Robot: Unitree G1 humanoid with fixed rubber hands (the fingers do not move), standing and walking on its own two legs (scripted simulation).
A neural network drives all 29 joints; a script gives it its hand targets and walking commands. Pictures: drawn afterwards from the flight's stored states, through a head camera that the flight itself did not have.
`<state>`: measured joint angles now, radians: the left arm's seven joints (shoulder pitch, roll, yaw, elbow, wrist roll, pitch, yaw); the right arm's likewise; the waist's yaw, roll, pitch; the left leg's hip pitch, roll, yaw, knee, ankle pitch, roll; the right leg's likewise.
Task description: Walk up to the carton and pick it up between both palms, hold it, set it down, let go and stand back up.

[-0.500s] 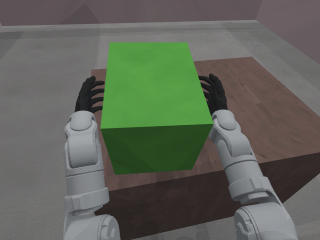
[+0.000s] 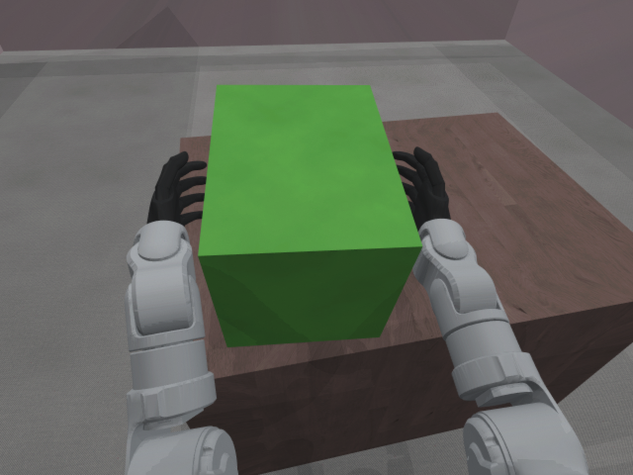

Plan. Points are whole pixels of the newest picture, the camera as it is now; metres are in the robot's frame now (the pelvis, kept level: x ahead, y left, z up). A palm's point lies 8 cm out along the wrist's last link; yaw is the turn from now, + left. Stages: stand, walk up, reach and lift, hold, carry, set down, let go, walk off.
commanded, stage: hold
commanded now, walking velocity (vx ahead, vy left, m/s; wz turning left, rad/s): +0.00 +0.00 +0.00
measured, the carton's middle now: (299, 213) +0.42 +0.01 +0.12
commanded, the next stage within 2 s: none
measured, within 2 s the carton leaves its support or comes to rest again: neither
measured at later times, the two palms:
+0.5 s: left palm (170, 221) +0.35 +0.16 +0.18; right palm (429, 214) +0.36 -0.15 +0.17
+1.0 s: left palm (167, 220) +0.35 +0.16 +0.18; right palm (428, 212) +0.36 -0.14 +0.17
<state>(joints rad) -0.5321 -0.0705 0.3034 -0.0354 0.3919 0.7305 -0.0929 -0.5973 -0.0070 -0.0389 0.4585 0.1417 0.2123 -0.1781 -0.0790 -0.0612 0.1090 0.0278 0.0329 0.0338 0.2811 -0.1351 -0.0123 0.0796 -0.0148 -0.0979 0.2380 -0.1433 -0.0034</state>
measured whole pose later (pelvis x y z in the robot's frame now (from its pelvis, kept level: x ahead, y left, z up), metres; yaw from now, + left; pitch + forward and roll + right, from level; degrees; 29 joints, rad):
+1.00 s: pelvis +0.00 +0.00 +0.00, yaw +0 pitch -10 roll +0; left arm -0.55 -0.07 0.31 -0.02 0.40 0.73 -0.09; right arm -0.61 0.00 -0.06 0.49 0.12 0.20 -0.17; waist -0.08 -0.07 0.10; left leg 0.03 0.03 0.04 0.28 -0.13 -0.01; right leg 0.08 -0.01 -0.10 0.24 -0.14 -0.01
